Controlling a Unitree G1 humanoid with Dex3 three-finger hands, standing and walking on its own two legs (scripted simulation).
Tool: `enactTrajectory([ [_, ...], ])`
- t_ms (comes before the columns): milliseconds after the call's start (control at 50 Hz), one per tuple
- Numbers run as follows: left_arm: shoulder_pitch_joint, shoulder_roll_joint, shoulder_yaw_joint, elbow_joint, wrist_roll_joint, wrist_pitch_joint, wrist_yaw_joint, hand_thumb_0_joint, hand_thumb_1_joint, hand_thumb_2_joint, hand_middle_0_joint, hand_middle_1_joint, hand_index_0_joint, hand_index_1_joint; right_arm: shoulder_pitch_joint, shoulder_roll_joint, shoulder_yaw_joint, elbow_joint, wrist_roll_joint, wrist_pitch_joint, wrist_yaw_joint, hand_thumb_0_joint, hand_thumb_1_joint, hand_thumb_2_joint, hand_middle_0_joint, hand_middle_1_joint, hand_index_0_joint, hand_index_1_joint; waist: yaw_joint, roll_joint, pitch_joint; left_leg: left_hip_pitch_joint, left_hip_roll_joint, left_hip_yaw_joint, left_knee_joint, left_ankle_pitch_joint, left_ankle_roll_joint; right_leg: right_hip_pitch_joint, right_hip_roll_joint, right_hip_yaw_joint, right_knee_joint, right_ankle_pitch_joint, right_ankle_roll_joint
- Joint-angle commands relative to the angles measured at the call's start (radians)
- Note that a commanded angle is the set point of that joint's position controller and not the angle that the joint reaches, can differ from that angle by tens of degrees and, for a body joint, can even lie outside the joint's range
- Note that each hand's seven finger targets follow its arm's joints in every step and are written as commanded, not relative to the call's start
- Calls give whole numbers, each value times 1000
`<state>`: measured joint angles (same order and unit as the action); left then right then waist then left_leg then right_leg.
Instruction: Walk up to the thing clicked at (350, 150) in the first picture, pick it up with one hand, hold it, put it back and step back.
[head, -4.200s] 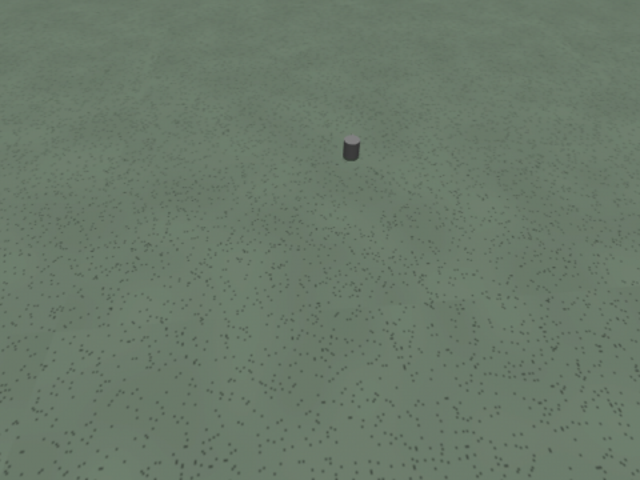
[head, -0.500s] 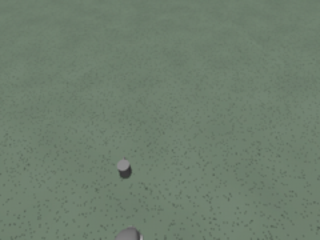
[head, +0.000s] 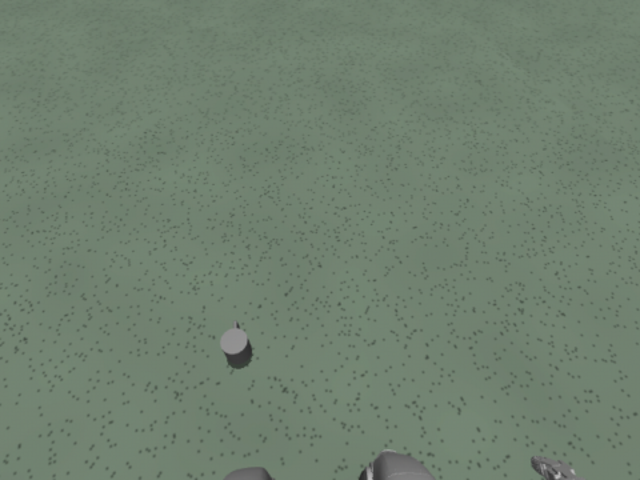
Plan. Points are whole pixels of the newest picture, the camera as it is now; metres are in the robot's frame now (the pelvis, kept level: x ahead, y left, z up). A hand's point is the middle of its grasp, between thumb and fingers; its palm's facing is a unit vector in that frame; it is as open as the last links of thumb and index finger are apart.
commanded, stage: walk up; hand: left
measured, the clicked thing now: (236, 341) +0.55 +0.27 -0.71
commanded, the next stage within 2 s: none
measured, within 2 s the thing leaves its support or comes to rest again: neither
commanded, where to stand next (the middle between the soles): +0.11 +0.01 m, yaw +0 degrees
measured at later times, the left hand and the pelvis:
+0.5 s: hand out of the picture +0.07 +0.27 -0.14, palm faces +0.01 -0.95 -0.32, open 7.4 cm; pelvis -0.03 +0.01 +0.01, yaw +0 degrees
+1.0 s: hand out of the picture +0.07 +0.26 -0.12, palm faces +0.05 -0.93 -0.35, open 7.4 cm; pelvis +0.01 +0.00 +0.03, yaw +2 degrees
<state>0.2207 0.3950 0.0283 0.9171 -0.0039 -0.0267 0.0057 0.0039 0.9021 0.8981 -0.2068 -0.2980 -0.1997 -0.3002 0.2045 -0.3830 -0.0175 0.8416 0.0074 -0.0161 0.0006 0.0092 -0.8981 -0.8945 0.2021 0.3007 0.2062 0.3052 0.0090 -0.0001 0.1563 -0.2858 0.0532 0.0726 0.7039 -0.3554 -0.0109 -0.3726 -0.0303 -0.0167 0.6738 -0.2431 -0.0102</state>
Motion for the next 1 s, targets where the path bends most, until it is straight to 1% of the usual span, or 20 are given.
enactTrajectory([
  [0, 46, 290, 75, -49, 15, -40, 22, 0, 900, 900, -200, -300, -200, -300, 41, -120, -37, -51, 22, 19, -14, 0, -900, -900, 200, 300, 200, 300, 2, -202, -219, -121, -52, -61, 223, -175, 43, 196, -330, 443, -266, 508, -174],
  [20, -12, 310, 75, -61, 12, -34, 22, 0, 900, 900, -200, -300, -200, -300, 31, -179, -58, -31, 14, 33, -27, 0, -900, -900, 200, 300, 200, 300, 5, -205, -216, -76, -26, -101, 281, -302, 49, 125, -374, 470, -254, 485, -264],
  [40, -28, 284, 71, -59, 12, -28, 22, 0, 900, 900, -200, -300, -200, -300, 13, -198, -62, -10, 9, 36, -28, 0, -900, -900, 200, 300, 200, 300, 2, -190, -185, -47, -10, -115, 291, -296, 48, 59, -341, 450, -254, 441, -256],
  [80, -64, 254, 59, -58, 21, -23, 27, 0, 900, 900, -200, -300, -200, -300, 1, -201, -68, 20, 18, 41, -18, 0, -900, -900, 200, 300, 200, 300, -12, -189, -156, -69, -27, -140, 289, -230, 48, 43, -237, 320, -261, 279, -188],
  [120, -77, 231, 57, -54, 29, -19, 28, 0, 900, 900, -200, -300, -200, -300, 19, -191, -63, 49, 15, 43, -13, 0, -900, -900, 200, 300, 200, 300, -8, -204, -189, -85, -39, -131, 233, -158, 31, 95, -194, 290, -266, 103, -160],
  [200, -80, 224, 61, -45, 36, -6, 19, 0, 900, 900, -200, -300, -200, -300, -4, -189, -54, 95, -3, 27, -7, 0, -900, -900, 200, 300, 200, 300, 19, -208, -261, -57, -48, -81, 4, -172, 7, 198, -188, 269, -261, -45, -160],
  [260, -129, 219, 58, -35, 21, 13, 8, 0, 900, 900, -200, -300, -200, -300, 54, -174, -54, 152, -18, 7, -12, 0, -900, -900, 200, 300, 200, 300, -19, -196, -238, 91, -54, -56, -267, -8, 22, 95, -186, 242, -237, -134, -122],
  [280, -127, 190, 50, -35, 13, 16, 5, 0, 900, 900, -200, -300, -200, -300, 46, -207, -61, 158, -33, -1, -14, 0, -900, -900, 200, 300, 200, 300, -16, -117, -232, 146, -12, -132, -294, 44, 41, 23, -171, 214, -210, -125, -75],
  [300, -137, 148, 39, -30, 4, 15, 1, 0, 900, 900, -200, -300, -200, -300, -6, -247, -65, 148, -44, -8, -13, 0, -900, -900, 200, 300, 200, 300, 0, 30, -203, 80, 109, -337, -369, -64, 87, -20, -94, 137, -153, -161, -22],
  [320, -171, 178, 46, -1, 5, 17, 2, 0, 900, 900, -200, -300, -200, -300, -101, -281, -65, 136, -31, -7, -6, 0, -900, -900, 200, 300, 200, 300, 13, 99, -119, -92, 161, -384, -417, -270, 129, 47, -19, 51, -128, -199, -4],
  [340, -161, 183, 52, 24, 14, 16, -2, 0, 900, 900, -200, -300, -200, -300, -166, -262, -56, 129, -30, -7, -3, 0, -900, -900, 200, 300, 200, 300, 35, 102, -81, -197, 167, -354, -425, -308, 135, 160, -12, 45, -76, -169, -6],
  [360, -132, 174, 48, 41, 13, 11, -7, 0, 900, 900, -200, -300, -200, -300, -181, -229, -43, 129, -32, -9, -1, 0, -900, -900, 200, 300, 200, 300, 57, 92, -67, -199, 124, -279, -404, -261, 114, 189, -25, 61, -122, -129, -10],
  [400, -150, 170, 47, 48, 11, 1, -13, 0, 900, 900, -200, -300, -200, -300, -125, -193, -29, 150, -34, -19, 0, 0, -900, -900, 200, 300, 200, 300, 34, 77, -83, -129, 56, -211, -365, -90, 61, 192, -57, 114, -220, -30, -29],
  [420, -153, 169, 46, 58, 7, 0, -12, 0, 900, 900, -200, -300, -200, -300, -116, -203, -32, 163, -31, -23, 0, 0, -900, -900, 200, 300, 200, 300, 33, 107, -93, -113, 57, -214, -368, -58, 57, 208, -53, 102, -229, -8, -29],
  [520, -167, 176, 38, 108, 12, 3, -14, 0, 900, 900, -200, -300, -200, -300, -118, -214, -34, 182, -25, -11, 1, 0, -900, -900, 200, 300, 200, 300, 22, 100, -97, -94, 66, -225, -418, -203, 62, 208, -54, 105, -290, -120, -18],
  [560, -179, 180, 36, 122, 10, 4, -16, 0, 900, 900, -200, -300, -200, -300, -100, -212, -33, 194, -26, -9, -2, 0, -900, -900, 200, 300, 200, 300, 16, 73, -72, -90, 63, -224, -421, -195, 58, 189, -58, 119, -308, -131, -19],
  [660, -160, 164, 29, 152, 7, -4, -17, 0, 900, 900, -200, -300, -200, -300, -100, -209, -33, 205, -17, -17, -4, 0, -900, -900, 200, 300, 200, 300, 15, 42, -126, 13, 65, -205, -403, -19, 57, 205, -73, 118, -325, 4, -16],
  [740, -178, 173, 27, 165, 11, -10, -14, 0, 900, 900, -200, -300, -200, -300, -90, -201, -35, 213, -13, -13, -5, 0, -900, -900, 200, 300, 200, 300, -1, -14, -142, 76, 50, -182, -380, 59, 56, 178, -95, 145, -357, -5, -16],
  [820, -174, 164, 25, 175, 7, -15, -10, 0, 900, 900, -200, -300, -200, -300, -93, -192, -36, 217, -6, -14, -9, 0, -900, -900, 200, 300, 200, 300, -4, -42, -188, 133, 53, -167, -363, 222, 49, 217, -109, 126, -333, 188, -16],
  [980, -183, 157, 30, 176, 7, -12, -3, 0, 900, 900, -200, -300, -200, -300, -121, -187, -37, 222, -9, -8, -11, 0, -900, -900, 200, 300, 200, 300, -4, -29, -226, 157, 63, -157, -373, 303, 43, 270, -115, 98, -315, 289, -12],
])
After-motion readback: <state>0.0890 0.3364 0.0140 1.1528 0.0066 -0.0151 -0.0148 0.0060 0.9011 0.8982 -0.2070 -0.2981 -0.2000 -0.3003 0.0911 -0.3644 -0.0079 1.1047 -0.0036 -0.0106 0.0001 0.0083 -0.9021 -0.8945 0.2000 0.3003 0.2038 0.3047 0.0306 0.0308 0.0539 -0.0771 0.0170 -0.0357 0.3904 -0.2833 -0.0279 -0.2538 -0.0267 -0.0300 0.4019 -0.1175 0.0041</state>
